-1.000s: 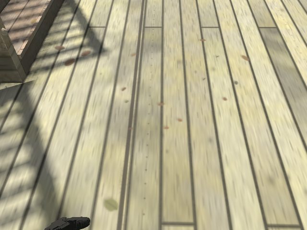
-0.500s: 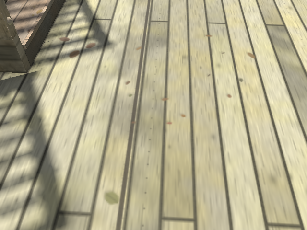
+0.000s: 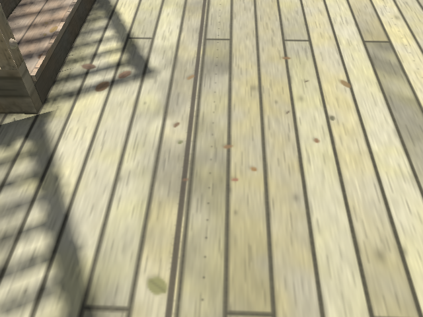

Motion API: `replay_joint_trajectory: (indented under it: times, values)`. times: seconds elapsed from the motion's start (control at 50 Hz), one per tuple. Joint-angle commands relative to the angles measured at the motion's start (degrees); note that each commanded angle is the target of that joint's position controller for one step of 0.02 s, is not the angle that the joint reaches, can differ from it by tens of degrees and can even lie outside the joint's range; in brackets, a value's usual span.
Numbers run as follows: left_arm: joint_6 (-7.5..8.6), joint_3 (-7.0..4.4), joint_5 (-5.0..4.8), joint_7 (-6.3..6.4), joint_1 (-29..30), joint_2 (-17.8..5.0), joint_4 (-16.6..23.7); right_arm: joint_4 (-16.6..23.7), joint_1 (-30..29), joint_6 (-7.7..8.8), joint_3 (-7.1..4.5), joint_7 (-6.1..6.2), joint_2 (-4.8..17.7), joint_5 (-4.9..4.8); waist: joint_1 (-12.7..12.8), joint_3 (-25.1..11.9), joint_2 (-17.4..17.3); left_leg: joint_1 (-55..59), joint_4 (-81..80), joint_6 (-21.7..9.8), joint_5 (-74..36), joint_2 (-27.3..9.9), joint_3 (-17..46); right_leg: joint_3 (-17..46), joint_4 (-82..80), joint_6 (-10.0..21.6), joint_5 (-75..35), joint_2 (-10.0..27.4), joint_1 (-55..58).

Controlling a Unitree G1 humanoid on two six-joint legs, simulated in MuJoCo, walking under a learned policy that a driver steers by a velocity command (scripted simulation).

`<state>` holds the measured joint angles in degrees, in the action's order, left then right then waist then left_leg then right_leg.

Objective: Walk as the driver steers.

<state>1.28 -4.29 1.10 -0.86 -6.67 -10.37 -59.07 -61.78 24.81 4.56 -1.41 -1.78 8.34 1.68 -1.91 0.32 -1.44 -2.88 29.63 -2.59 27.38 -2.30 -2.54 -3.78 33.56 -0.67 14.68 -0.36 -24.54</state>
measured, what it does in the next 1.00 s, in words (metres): walks ahead: left foot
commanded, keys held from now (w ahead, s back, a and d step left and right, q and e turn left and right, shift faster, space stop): w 0.08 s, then no key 0.92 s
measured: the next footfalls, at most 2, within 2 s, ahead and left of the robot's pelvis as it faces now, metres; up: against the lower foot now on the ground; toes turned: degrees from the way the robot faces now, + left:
left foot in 0.48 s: +0.20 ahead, +0.10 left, +0.00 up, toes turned +4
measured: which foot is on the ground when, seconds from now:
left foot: down 0.00-0.18, up 0.20-0.46, down 0.48-1.00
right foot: down 0.00-1.00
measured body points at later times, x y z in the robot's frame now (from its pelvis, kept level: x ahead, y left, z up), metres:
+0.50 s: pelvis +0.13 -0.02 +0.00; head +0.15 -0.02 +0.45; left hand +0.22 +0.19 -0.14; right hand +0.25 -0.25 -0.12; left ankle +0.17 +0.10 -0.73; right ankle +0.10 -0.13 -0.73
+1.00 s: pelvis +0.14 -0.02 +0.01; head +0.15 -0.03 +0.46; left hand +0.18 +0.21 -0.15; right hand +0.21 -0.27 -0.14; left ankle +0.16 +0.10 -0.73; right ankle +0.09 -0.13 -0.73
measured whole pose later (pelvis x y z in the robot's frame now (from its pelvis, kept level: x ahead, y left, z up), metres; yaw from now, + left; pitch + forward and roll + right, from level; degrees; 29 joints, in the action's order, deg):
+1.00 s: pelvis +0.14 -0.02 +0.01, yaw -1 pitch -1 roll +0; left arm 0.8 -1.6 0.2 2.3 -12.7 -10.1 -62.8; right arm -60.8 8.8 0.3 -4.0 2.6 10.2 -0.2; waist 0.0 1.8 -0.6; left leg -15.4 31.2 0.6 14.7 -2.7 -3.6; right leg -4.0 30.1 0.7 20.5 0.7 -8.5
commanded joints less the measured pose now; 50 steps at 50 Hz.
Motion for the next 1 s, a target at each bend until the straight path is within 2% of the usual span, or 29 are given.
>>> replay_joint_trajectory:
  times: [0.02, 0.04, 0.06, 0.1, 0.12, 0.14, 0.16, 0.18, 0.2, 0.22, 0.24, 0.26, 0.28, 0.3, 0.32, 0.36, 0.4, 0.42, 0.46, 0.48, 0.5, 0.52, 0.54, 0.56, 0.6, 0.64, 0.68, 0.76, 1.0]
  values:
    - [1.53, -1.49, 1.8, 0.62, 12.26, -4.32, 7.95, 0.72, 6.11, 3.48, -2.14, -0.28, 6.69, 1.55, -4.43, 12.13, -9.27, -1.61, -23.14, -14.89, 9.56, -20.94, 20.74, 2.25, 9.85, -0.22, 9.61, 2.29, -15.77]
    - [2.15, -1.86, 1.63, 0.94, 11.27, -4.4, 8.29, 2.09, 1.93, 4.26, -1.78, 0.64, 5.15, 1.27, -2.53, 9.85, -7.79, 1.76, -23.11, -13.64, 3.52, -20.11, 19.92, 3.61, 13.16, 1.49, 9.56, 2.59, -16.4]
    - [2.89, -1.61, 1.58, 0.71, 10.22, -3.37, 8.46, 3.95, -2.19, 4.67, -1.88, 1.38, 5.18, 0.54, -1.08, 8.2, -6.09, 2.48, -22.74, -11.62, -2.25, -17.58, 15.81, 2.47, 11.72, 2.98, 9.92, 2.08, -13.0]
    - [4.11, -0.78, 1.01, -0.47, 12.2, -1.04, 9.5, 4.77, -3.91, 3.7, -2.36, 2.29, 6.86, -0.83, -1.09, 6.76, -4.87, -0.13, -18.43, -8.14, -16.7, -11.71, 7.31, -3.58, 4.22, 4.48, 8.47, -0.71, -2.01]
    - [4.87, -0.44, -0.07, -1.25, 10.32, -0.08, 8.87, 4.47, -3.7, 2.59, -2.84, 2.38, 9.44, -1.09, 0.73, 4.54, -4.78, -2.8, -13.65, -7.22, -27.49, -9.57, 4.08, -6.44, -2.77, 5.02, -1.09, -3.1, 6.52]
    - [5.58, -0.77, -1.63, -1.67, 6.36, -2.09, 7.49, 4.15, -2.71, 1.57, -3.22, 1.86, 11.12, -0.33, 2.19, 2.01, -4.01, -5.24, -7.45, -6.13, -38.98, -7.48, 2.2, -6.65, -7.99, 6.36, -10.58, -4.33, 15.26]
    - [6.25, -1.45, -1.63, -1.07, 1.63, -5.74, 6.59, 3.19, 0.42, 1.07, -2.99, 1.25, 9.84, 0.87, 3.47, -2.96, -1.21, -8.48, 1.73, -3.13, -40.73, -4.6, -0.58, -2.44, -9.01, 8.8, -17.67, -1.49, 24.25]
    - [5.9, -1.96, -0.8, 0.0, -11.86, -10.76, 4.65, 4.11, 8.41, 1.68, -1.24, 0.48, 3.15, 1.05, 4.74, -19.2, 8.61, -24.68, 15.83, 1.68, -25.71, 1.22, -2.19, 14.27, -1.78, 20.05, -33.0, 10.26, 49.88]
    - [5.67, -2.37, 2.51, 0.32, -28.13, -11.84, 0.42, 5.55, 3.06, 2.17, -1.4, -0.16, 3.31, 0.61, 11.69, -19.86, 13.13, -32.78, 36.03, 3.95, 12.18, 7.52, 3.34, 36.4, -12.88, 28.93, -46.27, 23.11, 54.02]
    - [7.0, -3.34, 4.63, 0.67, -29.52, -14.86, -1.68, 8.71, -8.61, 2.3, -2.63, -0.75, 4.17, -0.32, 13.32, -5.76, 7.82, -41.75, 47.63, 0.76, 8.76, 4.79, 12.18, 33.03, -16.72, 24.36, -39.66, 23.64, 44.01]
    - [7.06, -3.28, 3.26, 1.01, -21.1, -13.81, -0.2, 8.7, -11.37, 2.51, -2.94, -0.37, 4.76, -0.08, 9.16, -1.26, 4.76, -41.35, 52.14, -1.5, 2.92, 0.95, 10.13, 23.53, -17.09, 20.85, -35.37, 21.58, 32.76]
    - [6.45, -2.1, 1.78, 1.12, -11.8, -9.17, 2.37, 7.87, -9.01, 2.31, -3.38, 0.04, 5.11, 1.02, 4.33, -2.31, 2.16, -35.24, 51.56, -3.08, -0.75, -1.66, 7.73, 16.13, -17.91, 18.91, -36.22, 18.84, 24.09]
    - [6.12, -0.38, 0.63, 0.81, -5.82, -3.83, 4.05, 7.7, -7.16, 1.66, -3.05, 0.11, 2.86, 1.93, 0.6, -2.44, 0.93, -29.68, 49.19, -3.48, -4.5, -3.29, 7.34, 11.27, -19.23, 17.33, -38.61, 16.38, 16.43]
    - [5.93, 1.21, 0.56, 0.57, -2.3, 0.26, 5.47, 7.61, -5.52, 0.86, -2.57, -0.21, 0.54, 2.08, -2.27, -2.18, 1.34, -25.16, 45.65, -2.67, -5.7, -4.43, 6.94, 8.09, -20.28, 15.57, -39.63, 14.31, 11.09]
    - [6.03, 1.65, 0.73, 0.48, -0.15, 1.11, 6.54, 6.86, -4.0, 0.37, -2.72, -0.94, -0.02, 1.53, -3.81, -2.4, 2.17, -21.88, 42.91, -0.99, -7.45, -4.19, 5.76, 5.07, -20.52, 14.49, -40.42, 12.07, 7.69]
    - [6.72, 0.96, 0.45, 0.27, 4.88, -3.16, 8.67, 7.16, -3.66, 0.08, -2.95, -2.45, 1.44, -0.09, -5.94, -2.84, 3.06, -15.35, 27.19, 3.42, -11.44, -4.22, 2.39, -1.07, -19.05, 12.13, -38.7, 6.87, 1.75]
    - [6.83, -0.35, -0.4, -0.75, 2.69, -7.37, 8.14, 9.1, -9.2, -0.07, -2.84, -2.04, 3.33, -0.23, -3.51, -3.39, 4.87, -15.17, 16.99, 7.03, -11.81, -4.14, 1.75, 2.29, -18.04, 13.85, -36.61, 8.79, 3.81]
    - [6.87, -0.7, -0.79, -1.73, 1.96, -7.82, 7.78, 9.13, -9.44, -0.06, -2.72, -1.37, 3.77, -0.23, -3.42, -3.13, 4.19, -15.03, 12.72, 7.36, -14.56, -4.94, 2.66, 4.7, -16.38, 14.56, -33.82, 11.08, 5.3]
    - [6.12, 0.04, -1.81, -4.04, 2.96, -5.36, 7.38, 8.83, -8.27, 1.1, -3.11, -0.41, 5.68, -0.92, -4.82, -3.81, 1.34, -9.3, 3.09, 5.69, -25.52, -4.43, 1.12, 6.85, -10.97, 13.47, -27.07, 11.64, 4.79]
    - [5.58, 1.1, -2.38, -4.96, -0.47, -1.97, 6.45, 8.97, -8.74, 1.95, -3.28, -0.11, 6.74, -1.37, -4.04, -4.93, -0.56, -5.47, 0.46, 2.78, -36.22, -5.1, 2.1, 6.71, -8.51, 9.57, -22.09, 8.89, 4.48]
    - [3.74, 0.55, -0.57, -0.87, -10.92, -4.73, 5.36, 9.22, -7.29, 0.27, -4.32, 2.92, 14.21, -1.74, 2.98, -8.47, -1.65, -3.59, 0.84, -1.42, -55.42, -9.59, 9.85, 0.19, -2.28, 4.41, -14.48, 2.25, 7.61]
    - [3.05, 1.0, -0.12, 1.12, -15.31, -1.58, 3.14, 8.48, -9.87, -0.65, -4.0, 3.91, 12.66, -1.7, 5.1, -9.91, -9.18, -1.25, 1.07, -7.11, -59.97, -12.79, 11.74, 0.39, -1.09, 1.66, -2.56, 1.78, 6.3]
    - [2.34, 1.07, -0.33, 2.13, -12.91, -2.56, 3.26, 8.6, -12.28, -1.18, -3.57, 3.96, 9.22, -1.85, 4.28, -8.68, -9.28, -2.6, 0.43, -7.91, -53.95, -12.3, 12.0, 1.15, -2.36, 0.95, 0.13, 2.06, 6.12]
    - [1.77, 1.0, -0.85, 2.98, -9.08, -3.54, 4.17, 8.86, -14.84, -1.49, -3.57, 3.9, 7.97, -2.02, 3.71, -7.46, -8.88, -4.73, -0.95, -6.23, -44.52, -10.67, 11.35, 1.0, -3.02, 0.77, 0.49, 1.96, 5.99]
    - [0.3, 0.68, -1.16, 3.55, -5.88, -4.53, 3.9, 8.91, -16.63, -1.46, -3.6, 3.98, 7.19, -2.13, 3.36, -5.48, -4.18, -9.12, -1.53, -3.18, -34.0, -7.98, 8.68, 1.82, -4.83, 1.28, -2.74, 2.56, 8.75]
    - [-0.21, 0.73, -1.14, 3.5, -6.04, -4.41, 2.88, 7.82, -16.17, -1.36, -3.89, 4.08, 7.35, -2.2, 3.02, -4.31, -0.72, -10.19, 0.09, -0.69, -32.27, -4.46, 4.26, 2.27, -6.7, 2.09, -8.29, 3.35, 11.17]
    - [0.0, 0.67, -1.23, 3.32, -5.95, -4.85, 2.03, 6.55, -14.5, -1.6, -4.04, 4.2, 7.29, -2.01, 2.25, -4.0, 0.46, -8.5, 0.68, -0.01, -33.69, -3.29, 2.82, 1.96, -6.42, 2.4, -12.1, 3.41, 11.25]
    - [0.09, 0.89, -1.21, 3.17, -5.7, -4.98, 0.63, 5.31, -14.42, -2.4, -3.97, 4.43, 6.99, -1.94, 1.79, -3.46, 1.46, -6.3, 1.0, -0.08, -34.43, -2.97, 2.1, 1.82, -6.69, 2.26, -14.05, 3.64, 11.11]
    - [-0.02, 2.15, -0.93, 3.27, -7.92, -5.0, -2.69, 2.11, -15.34, -4.07, -3.26, 4.54, 7.03, -1.85, 1.63, 0.67, 1.44, -6.1, -1.5, 1.23, -26.5, -1.98, 0.76, 2.08, -9.91, 2.3, -7.76, 3.5, 9.66]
